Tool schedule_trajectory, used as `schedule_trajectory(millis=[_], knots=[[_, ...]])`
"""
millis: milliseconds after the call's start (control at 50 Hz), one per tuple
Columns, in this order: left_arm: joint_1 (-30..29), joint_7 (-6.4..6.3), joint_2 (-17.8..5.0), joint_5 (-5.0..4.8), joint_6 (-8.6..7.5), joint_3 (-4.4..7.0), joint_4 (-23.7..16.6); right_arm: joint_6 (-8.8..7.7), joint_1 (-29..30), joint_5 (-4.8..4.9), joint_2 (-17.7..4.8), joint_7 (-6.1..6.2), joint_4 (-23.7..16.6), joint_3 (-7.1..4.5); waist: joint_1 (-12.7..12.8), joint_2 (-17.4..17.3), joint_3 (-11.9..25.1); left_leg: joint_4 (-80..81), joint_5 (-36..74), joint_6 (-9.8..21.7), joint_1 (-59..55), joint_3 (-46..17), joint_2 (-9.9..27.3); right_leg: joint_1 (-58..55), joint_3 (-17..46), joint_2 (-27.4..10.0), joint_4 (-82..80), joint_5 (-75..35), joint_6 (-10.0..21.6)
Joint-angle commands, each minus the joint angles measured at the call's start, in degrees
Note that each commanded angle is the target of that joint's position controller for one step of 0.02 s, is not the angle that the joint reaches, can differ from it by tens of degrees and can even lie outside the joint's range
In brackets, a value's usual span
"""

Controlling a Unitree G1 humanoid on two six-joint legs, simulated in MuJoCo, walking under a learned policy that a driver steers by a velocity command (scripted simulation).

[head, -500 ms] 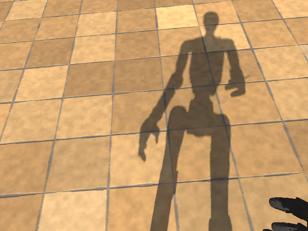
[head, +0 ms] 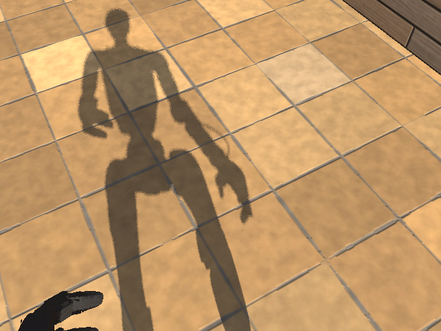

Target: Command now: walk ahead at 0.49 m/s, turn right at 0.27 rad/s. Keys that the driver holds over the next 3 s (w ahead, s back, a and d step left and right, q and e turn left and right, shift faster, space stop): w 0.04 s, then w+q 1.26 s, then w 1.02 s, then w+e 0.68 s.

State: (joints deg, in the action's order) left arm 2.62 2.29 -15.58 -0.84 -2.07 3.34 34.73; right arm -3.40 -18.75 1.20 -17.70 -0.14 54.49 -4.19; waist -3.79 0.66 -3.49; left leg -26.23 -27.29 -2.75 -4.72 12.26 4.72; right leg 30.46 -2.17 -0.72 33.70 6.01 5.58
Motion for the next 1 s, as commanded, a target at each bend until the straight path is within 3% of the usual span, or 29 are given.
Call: schedule_trajectory(millis=[20,40,60,80,100,140,200,240,300,340,420,480,500,520,540,560,580,600,620,640,660,700,740,820,880,920,960,980,1000], knots=[[22.80,-1.28,-18.74,-0.26,0.33,5.66,2.20,-1.92,-5.61,-1.63,-0.75,-0.85,-5.78,1.91,6.84,15.95,25.68,-46.82,-6.72,3.05,39.50,-7.86,-4.14,-55.10,41.98,-20.34,-9.15,7.34,16.56],[23.36,-0.74,-12.54,0.05,-0.32,4.04,1.20,-3.06,1.08,0.83,-7.32,-1.37,-5.24,0.34,11.23,6.94,25.81,-51.47,-6.30,3.93,43.98,-16.26,-2.74,-53.45,43.84,-20.29,-14.16,10.59,14.61],[19.89,-0.63,-11.06,0.49,-0.97,3.36,1.56,-3.50,6.73,2.44,-8.18,-1.54,-7.50,0.01,10.92,6.09,16.30,-51.44,-2.00,4.68,47.89,-15.32,-0.66,-46.19,34.19,-18.80,-15.13,4.96,12.25],[16.05,-0.73,-9.80,0.52,-1.41,2.91,1.58,-3.57,7.80,1.85,-7.04,-1.16,-7.42,0.37,8.59,1.95,11.63,-47.43,3.01,4.88,46.43,-15.42,2.08,-37.88,27.14,-16.77,-15.56,-1.55,10.46],[13.12,-0.75,-7.94,0.95,-1.73,2.41,1.55,-3.15,7.63,0.89,-6.93,-0.95,-6.74,0.09,6.67,1.60,8.50,-44.03,5.91,4.58,43.65,-15.49,3.71,-31.13,21.40,-14.95,-17.05,-6.02,9.43],[10.82,-0.92,-6.23,1.57,-2.71,1.99,1.80,-1.40,3.92,0.90,-5.44,-0.97,-5.28,0.08,3.73,2.80,7.44,-41.51,9.65,3.88,37.97,-16.39,5.17,-24.38,16.35,-13.64,-21.45,-6.21,8.93],[10.47,-1.38,-6.87,1.67,-4.20,2.32,3.67,0.48,5.34,0.58,-3.25,-0.46,-5.50,0.38,2.93,2.07,3.54,-36.66,15.13,2.28,40.68,-17.49,4.79,-21.01,9.49,-13.50,-26.22,-7.29,8.58],[11.28,-1.91,-6.89,2.12,-4.44,2.42,4.82,0.57,7.94,0.36,-3.04,-0.42,-6.36,0.29,3.61,1.76,1.75,-31.01,21.65,1.64,43.92,-18.71,3.96,-22.17,5.11,-12.66,-27.32,-7.69,7.44],[11.07,-2.40,-7.36,1.90,-4.51,2.45,5.74,-0.10,11.62,-0.04,-2.21,-1.31,-7.50,0.57,4.78,1.89,0.41,-19.63,32.32,1.79,42.18,-16.26,2.20,-22.72,-1.75,-10.75,-28.11,-8.12,4.96],[12.81,-2.73,-8.06,1.56,-4.35,2.70,6.96,-0.29,15.49,-0.22,-1.17,-1.95,-8.98,1.15,6.59,1.37,-1.05,-14.42,35.30,2.31,41.50,-13.90,1.45,-24.22,-4.04,-11.43,-28.64,-8.01,4.35],[15.81,-3.07,-9.16,0.47,-2.79,3.38,9.41,-0.33,19.72,-0.21,-1.42,-3.30,-12.20,1.35,7.95,1.38,-2.40,-9.22,29.16,4.84,45.31,-11.75,0.22,-34.41,-6.02,-14.60,-24.33,-14.19,3.39],[14.23,-3.95,-11.47,0.09,-1.12,4.02,9.21,-0.06,16.25,-0.02,-3.87,-3.97,-13.37,0.13,4.60,4.47,1.76,-9.25,19.41,8.03,38.62,-7.06,-4.24,-38.60,-7.99,-15.28,-13.67,-40.25,1.26],[13.45,-4.29,-11.92,0.10,-0.46,4.04,8.92,0.15,10.28,0.17,-5.82,-3.82,-12.31,-1.00,1.14,4.96,5.41,-9.08,17.60,9.50,30.94,-5.58,-6.78,-37.70,-8.93,-14.32,-5.11,-47.71,0.09],[12.86,-4.62,-11.47,0.02,-0.16,3.66,8.58,0.30,1.11,0.34,-9.05,-3.15,-10.25,-2.84,-3.85,3.42,10.36,-6.05,20.36,11.74,17.05,-6.26,-8.94,-31.87,-10.37,-11.80,7.74,-45.47,-2.07],[14.94,-4.71,-8.29,1.62,-0.82,2.34,7.36,0.99,-6.21,0.50,-14.69,-1.78,-9.35,-4.52,-5.17,-6.19,16.41,-5.74,22.42,15.80,0.02,-23.07,1.41,-16.97,-10.50,-8.37,26.66,-20.25,-4.97],[19.14,-3.60,-1.90,1.67,-2.79,0.33,5.01,0.57,-3.30,0.65,-17.11,-1.92,-11.12,-4.64,1.08,-17.39,23.45,3.98,9.57,28.19,-17.01,-57.44,13.71,6.51,-0.50,5.18,46.09,26.81,-8.54],[13.01,-2.54,-7.38,-0.49,-5.12,1.08,4.56,0.19,-3.98,0.26,-12.47,-2.20,-11.78,-3.28,-3.43,-8.98,24.46,9.38,5.80,25.74,-18.25,-58.75,13.62,12.77,9.55,2.26,48.43,26.00,-6.46],[8.77,-2.10,-8.48,-2.06,-6.19,1.28,3.17,-0.29,-2.50,0.01,-9.72,-2.04,-11.79,-2.68,-3.39,-6.15,16.93,9.49,8.19,23.31,-12.47,-50.12,11.98,15.42,8.64,-0.23,46.03,21.71,-5.04],[7.50,-2.51,-7.76,-1.14,-6.66,1.09,3.04,-0.70,1.01,0.11,-8.46,-2.07,-12.32,-2.27,-0.62,-0.20,10.82,9.53,14.77,21.49,-3.08,-43.56,9.55,13.86,8.03,-2.94,40.24,17.55,-4.69],[6.96,-3.01,-8.53,0.59,-6.46,1.64,3.28,-0.84,4.18,-0.04,-6.28,-1.84,-13.03,-1.70,1.31,-0.08,8.33,9.92,21.25,20.49,3.74,-38.68,7.59,10.23,7.79,-4.66,35.14,15.35,-5.05],[8.00,-3.00,-8.63,1.10,-5.82,1.91,3.34,-0.81,5.77,-0.75,-5.66,-1.53,-14.13,-1.31,3.01,-1.55,7.11,11.04,25.86,20.44,8.54,-36.39,6.22,6.65,7.95,-5.37,33.48,13.90,-5.49],[9.46,-3.01,-7.46,1.56,-4.60,1.85,3.17,-0.80,6.16,-0.63,-6.20,-1.01,-14.78,-1.50,4.41,-2.17,6.21,12.62,31.69,20.85,13.04,-33.31,5.08,4.64,7.01,-5.71,28.69,12.82,-7.08],[7.24,-3.15,-6.01,1.77,-3.80,1.36,2.16,-0.81,5.02,-0.41,-7.74,-0.25,-14.67,-1.92,4.16,-2.00,4.73,13.42,35.44,20.34,16.47,-29.75,3.65,4.90,5.57,-5.15,22.26,8.56,-8.87],[-0.98,-2.62,-3.69,1.54,-4.10,0.26,0.08,0.14,2.48,0.19,-8.47,0.81,-14.24,-2.26,0.84,-4.45,3.73,11.92,31.25,16.00,19.82,-25.12,-1.12,0.21,4.19,-1.50,4.11,-7.85,-10.04],[-5.42,-1.76,-4.57,0.55,-4.75,0.40,-1.28,0.88,-0.86,0.42,-8.43,1.05,-13.40,-2.29,-1.17,-5.50,3.60,9.74,26.43,15.02,17.77,-28.70,0.14,-2.24,4.61,0.66,-2.58,-11.14,-9.72],[-5.60,-1.25,-6.06,0.38,-5.26,0.95,-1.55,1.28,-1.85,0.46,-7.89,1.26,-13.22,-2.20,-0.75,-6.09,3.78,6.32,24.44,14.33,13.52,-32.63,1.72,-2.45,6.08,0.97,-5.59,-8.33,-8.56],[-2.82,-1.04,-7.50,0.25,-5.83,1.66,-1.06,1.51,-1.01,0.20,-8.02,1.39,-13.60,-2.38,1.27,-7.88,4.10,2.71,26.14,13.33,11.19,-35.76,3.02,-5.35,6.33,0.90,-6.72,-3.50,-6.61],[1.73,-1.25,-8.39,0.38,-6.13,2.30,0.11,1.55,0.17,0.11,-7.32,1.31,-14.13,-2.16,3.99,-8.16,5.76,-0.89,29.21,12.19,11.76,-35.46,1.67,-11.53,5.28,1.15,-8.97,-3.83,-5.07],[8.32,-1.61,-10.35,1.25,-6.46,3.14,1.11,1.34,0.77,-0.25,-5.01,1.02,-14.95,-1.31,7.33,-6.71,11.32,-10.26,29.98,10.32,14.87,-32.97,-1.27,-23.25,7.82,-2.66,-8.14,-3.90,-2.32]])
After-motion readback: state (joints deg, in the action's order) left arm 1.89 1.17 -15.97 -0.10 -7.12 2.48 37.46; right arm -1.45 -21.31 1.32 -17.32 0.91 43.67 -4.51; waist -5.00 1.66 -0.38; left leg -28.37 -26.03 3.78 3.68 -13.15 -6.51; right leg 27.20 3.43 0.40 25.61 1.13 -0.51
